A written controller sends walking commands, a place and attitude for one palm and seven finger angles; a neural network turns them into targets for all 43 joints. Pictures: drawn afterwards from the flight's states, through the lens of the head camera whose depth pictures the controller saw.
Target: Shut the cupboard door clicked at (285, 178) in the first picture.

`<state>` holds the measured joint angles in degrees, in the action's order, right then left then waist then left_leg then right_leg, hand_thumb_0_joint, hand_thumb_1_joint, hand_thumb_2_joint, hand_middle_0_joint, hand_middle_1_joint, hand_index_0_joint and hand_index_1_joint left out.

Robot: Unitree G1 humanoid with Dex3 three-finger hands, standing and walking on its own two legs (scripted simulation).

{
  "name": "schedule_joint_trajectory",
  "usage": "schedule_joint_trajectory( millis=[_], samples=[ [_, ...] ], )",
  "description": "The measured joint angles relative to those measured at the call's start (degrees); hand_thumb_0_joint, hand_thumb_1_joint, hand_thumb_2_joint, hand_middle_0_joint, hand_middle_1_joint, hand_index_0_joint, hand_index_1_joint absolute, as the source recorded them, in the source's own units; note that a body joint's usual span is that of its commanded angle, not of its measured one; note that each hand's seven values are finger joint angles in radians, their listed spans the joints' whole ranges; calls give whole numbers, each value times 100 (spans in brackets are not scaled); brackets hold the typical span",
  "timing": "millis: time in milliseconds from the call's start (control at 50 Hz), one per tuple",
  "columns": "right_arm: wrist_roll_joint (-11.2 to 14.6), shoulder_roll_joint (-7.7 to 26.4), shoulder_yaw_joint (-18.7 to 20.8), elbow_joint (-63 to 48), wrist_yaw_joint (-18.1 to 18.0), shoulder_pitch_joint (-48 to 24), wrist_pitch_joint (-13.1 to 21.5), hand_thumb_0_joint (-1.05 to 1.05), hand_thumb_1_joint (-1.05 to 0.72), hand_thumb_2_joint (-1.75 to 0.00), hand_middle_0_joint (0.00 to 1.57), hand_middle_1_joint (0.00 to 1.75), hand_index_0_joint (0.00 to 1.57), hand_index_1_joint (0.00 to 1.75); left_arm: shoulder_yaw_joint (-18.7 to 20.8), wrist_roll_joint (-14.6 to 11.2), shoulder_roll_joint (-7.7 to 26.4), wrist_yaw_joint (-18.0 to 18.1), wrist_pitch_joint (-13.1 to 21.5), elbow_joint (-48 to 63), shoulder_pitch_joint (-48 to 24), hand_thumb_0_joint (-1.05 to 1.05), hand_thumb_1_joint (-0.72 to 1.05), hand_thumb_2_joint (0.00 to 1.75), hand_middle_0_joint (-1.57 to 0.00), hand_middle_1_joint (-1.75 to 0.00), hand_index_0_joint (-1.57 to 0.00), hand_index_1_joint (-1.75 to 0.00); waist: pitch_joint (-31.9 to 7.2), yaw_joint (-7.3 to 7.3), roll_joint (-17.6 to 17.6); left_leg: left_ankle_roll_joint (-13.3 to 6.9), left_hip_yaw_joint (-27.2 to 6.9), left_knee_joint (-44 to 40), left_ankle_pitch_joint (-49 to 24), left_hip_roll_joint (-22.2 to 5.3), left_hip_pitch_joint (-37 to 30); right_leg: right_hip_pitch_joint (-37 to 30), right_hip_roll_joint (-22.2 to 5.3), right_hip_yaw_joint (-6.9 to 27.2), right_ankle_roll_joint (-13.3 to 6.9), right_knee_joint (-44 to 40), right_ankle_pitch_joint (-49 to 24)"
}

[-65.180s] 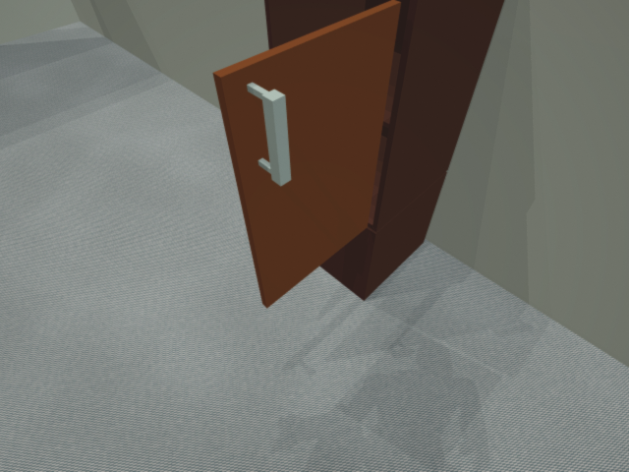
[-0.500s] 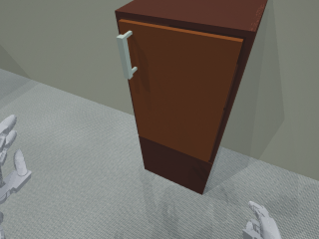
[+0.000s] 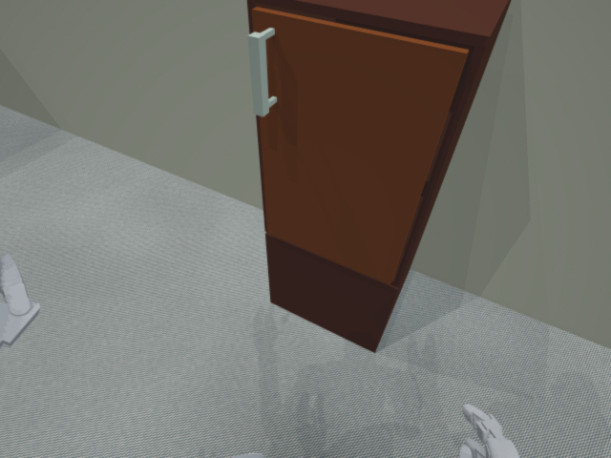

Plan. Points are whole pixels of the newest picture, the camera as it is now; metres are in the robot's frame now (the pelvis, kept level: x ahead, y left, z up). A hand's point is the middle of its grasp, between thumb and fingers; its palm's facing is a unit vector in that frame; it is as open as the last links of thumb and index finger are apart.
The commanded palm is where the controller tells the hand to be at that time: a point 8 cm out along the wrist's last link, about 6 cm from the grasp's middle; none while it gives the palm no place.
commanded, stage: step back with the hand held close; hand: left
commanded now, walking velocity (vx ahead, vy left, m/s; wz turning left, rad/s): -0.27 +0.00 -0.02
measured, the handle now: (265, 72) +0.73 +0.14 +0.17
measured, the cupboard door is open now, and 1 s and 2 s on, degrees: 0 0 0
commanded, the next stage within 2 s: stop stepping back and stand still in 0.42 s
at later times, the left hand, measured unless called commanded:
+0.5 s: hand out of the picture +0.07 +0.29 +0.19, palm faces +0.55 -0.72 -0.42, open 7.4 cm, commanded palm +0.03 +0.32 +0.20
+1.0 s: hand out of the picture +0.03 +0.28 +0.19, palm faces +0.46 -0.80 -0.38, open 7.4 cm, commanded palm -0.03 +0.31 +0.20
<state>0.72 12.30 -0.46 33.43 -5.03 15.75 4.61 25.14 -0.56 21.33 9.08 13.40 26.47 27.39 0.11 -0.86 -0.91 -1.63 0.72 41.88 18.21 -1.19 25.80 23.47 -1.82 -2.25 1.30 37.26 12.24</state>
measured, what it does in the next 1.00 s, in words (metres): walks backwards: left foot, then right foot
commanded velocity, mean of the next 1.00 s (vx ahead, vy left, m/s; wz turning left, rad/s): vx -0.11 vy -0.02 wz -0.04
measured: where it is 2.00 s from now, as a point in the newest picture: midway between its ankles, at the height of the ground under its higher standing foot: outside the picture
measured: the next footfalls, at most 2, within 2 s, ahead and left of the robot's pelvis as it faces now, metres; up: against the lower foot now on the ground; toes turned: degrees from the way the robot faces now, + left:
left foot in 0.52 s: -0.06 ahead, +0.12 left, +0.00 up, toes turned +0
right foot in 0.78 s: -0.17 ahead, -0.10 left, +0.00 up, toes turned -1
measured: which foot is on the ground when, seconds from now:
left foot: down 0.00-0.38, up 0.40-0.50, down 0.52-1.00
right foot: down 0.00-0.52, up 0.54-0.76, down 0.78-1.00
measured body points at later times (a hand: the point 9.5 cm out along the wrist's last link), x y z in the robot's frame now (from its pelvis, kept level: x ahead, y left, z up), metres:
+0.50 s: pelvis -0.09 +0.01 +0.00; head -0.09 +0.03 +0.45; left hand +0.04 +0.32 +0.21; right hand +0.08 -0.23 -0.07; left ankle -0.03 +0.12 -0.70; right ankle -0.01 -0.13 -0.72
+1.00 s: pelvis -0.17 +0.02 +0.01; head -0.22 +0.03 +0.46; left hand +0.00 +0.32 +0.21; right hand -0.06 -0.24 -0.07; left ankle -0.10 +0.12 -0.72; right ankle -0.21 -0.10 -0.72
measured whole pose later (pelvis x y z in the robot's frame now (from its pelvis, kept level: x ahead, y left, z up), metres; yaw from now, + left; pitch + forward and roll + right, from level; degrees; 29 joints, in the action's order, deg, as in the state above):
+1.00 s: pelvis -0.17 +0.02 +0.01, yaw -1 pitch -2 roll -1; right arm 0.3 13.2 -0.3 39.0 -5.1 17.8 3.9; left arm 23.5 -2.7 23.7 9.8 9.8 25.2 29.4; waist -4.6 1.8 0.3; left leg -1.3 1.8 33.2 10.9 -1.2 20.0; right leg 9.5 2.1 -0.4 -1.0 31.8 20.5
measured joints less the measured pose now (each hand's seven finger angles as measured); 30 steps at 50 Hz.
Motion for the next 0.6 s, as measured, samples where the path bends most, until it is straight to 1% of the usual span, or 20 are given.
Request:
schedule_joint_trajectory(
  millis=[60, 120, 200, 260, 300, 320, 340, 380, 400, 440, 460, 480, 500, 520, 540, 560, 600],
  samples=[
    [-43, 17, 7, 130, 29, -18, 35, 2, -90, -90, 20, 30, 21, 30, -47, -45, -6, 50, 63, 94, -32, 2, 89, 89, -21, -30, -21, -30, -37, 0, 57, 55, -17, -57, 128, 54, 70, 69, -14, 31, -35, -114, -140],
    [-43, 56, 23, 170, 34, -52, 23, 2, -90, -90, 20, 30, 21, 30, -77, -74, 65, 92, 113, 111, -64, 1, 88, 89, -21, -30, -21, -30, -49, 61, 63, 52, -40, -175, 102, 74, 144, 128, -5, 39, -43, -255, -138],
    [-12, 73, 57, 91, 13, -104, 28, 2, -90, -90, 20, 30, 21, 30, 38, -97, 293, 102, 139, 116, -23, 1, 88, 89, -21, -30, -21, -30, 21, 203, 20, 3, -68, -425, -334, 21, 222, 228, 95, 68, -49, -331, 180],
    [0, 38, 110, -2, 6, -85, 99, 2, -90, -90, 20, 30, 21, 30, 193, -96, 528, 39, 174, 140, 25, 1, 88, 89, -21, -30, -21, -30, 120, 342, -42, -27, -73, -457, -747, -95, 313, 300, 289, 170, -27, 21, 532],
    [9, -5, 144, -12, 15, 0, 162, 2, -90, -90, 20, 30, 21, 30, 261, -98, 654, -23, 200, 169, 98, 1, 88, 89, -21, -30, -21, -30, 79, 435, -68, -31, -38, -389, -928, -190, 442, 93, 428, 220, -45, 297, 565],
    [15, -31, 147, -8, 24, 54, 186, 2, -90, -90, 20, 30, 21, 30, 305, -98, 711, -46, 219, 201, 162, 1, 88, 89, -21, -30, -21, -30, 9, 461, -26, -25, 28, -320, -914, -210, 545, -81, 461, 272, -84, 323, 581],
    [12, -37, 150, 10, 32, 68, 202, 2, -90, -90, 20, 30, 21, 30, 350, -85, 721, -65, 254, 215, 209, 1, 88, 89, -21, -30, -21, -30, -39, 435, 0, -16, 105, -230, -816, -243, 660, -132, 486, 335, -108, 296, 520],
    [-13, -3, 181, 119, 60, -29, 199, 2, -90, -90, 20, 30, 21, 30, 348, -88, 570, -72, 302, 220, 266, 1, 88, 89, -21, -30, -21, -30, 18, 313, -24, 40, 134, -85, -342, -245, 769, -40, 468, 335, -87, 349, 461],
    [-19, 9, 200, 195, 92, -74, 183, 2, -90, -90, 20, 30, 21, 30, 296, -96, 482, -55, 285, 235, 304, 1, 88, 89, -21, -30, -21, -30, 31, 229, 12, 125, 130, 42, -18, -174, 795, -14, 419, 372, -70, 338, 433],
    [-60, 28, 218, 364, 143, -142, 110, 2, -90, -90, 20, 30, 20, 30, 134, -78, 314, -19, 183, 291, 345, 1, 88, 89, -21, -30, -21, -30, 11, 35, 151, 237, 133, 642, 416, 17, 778, -5, 288, 493, -34, 225, 324],
    [-83, 24, 207, 434, 146, -169, 74, 2, -90, -90, 20, 30, 20, 30, 65, -65, 246, -7, 132, 322, 337, 1, 88, 89, -21, -30, -21, -30, -17, -52, 241, 249, 146, 830, 536, 96, 681, -6, 219, 560, -1, 123, 233],
    [-99, 11, 181, 472, 136, -193, 49, 2, -90, -90, 20, 30, 20, 30, 18, -50, 193, 4, 98, 348, 308, 1, 88, 89, -21, -30, -21, -30, -45, -121, 331, 246, 159, 781, 573, 144, 499, 3, 161, 618, 37, 14, 131],
    [-100, 2, 145, 470, 119, -213, 44, 2, -90, -90, 20, 30, 20, 30, -11, -46, 158, 14, 76, 373, 257, 1, 88, 89, -21, -30, -21, -30, -73, -163, 403, 236, 159, 448, 487, 169, 235, 37, 116, 658, 76, -70, 38],
    [-90, 27, 112, 402, 97, -218, 67, 2, -90, -90, 20, 30, 20, 30, -29, -54, 135, 22, 63, 414, 184, 1, 88, 89, -21, -30, -21, -30, -108, -177, 385, 196, 122, -93, 303, 115, -62, 116, 126, 641, 105, -101, -31],
    [-81, 55, 116, 317, 56, -261, 120, 2, -90, -90, 20, 30, 21, 30, -37, -49, 138, 28, 69, 437, 27, 1, 88, 89, -21, -30, -21, -30, -68, -111, 298, 83, 101, -437, -441, 30, -74, 225, 167, 575, 113, 4, 5],
    [-83, 26, 146, 286, 22, -364, 184, 2, -90, -90, 20, 30, 21, 30, -15, -51, 174, 31, 94, 413, -163, 1, 88, 89, -21, -30, -21, -30, 59, -87, 281, 10, 78, -394, -783, 35, 23, 323, 212, 602, 86, 330, 321],
    [-63, -105, 171, 274, 52, -547, 294, 2, -90, -90, 20, 30, 21, 30, 96, -112, 220, 11, 164, 283, -286, 1, 88, 89, -21, -30, -21, -30, 184, -102, 256, -43, 114, -323, -781, -22, 77, 455, 384, 628, 43, 1244, 968]
  ],
)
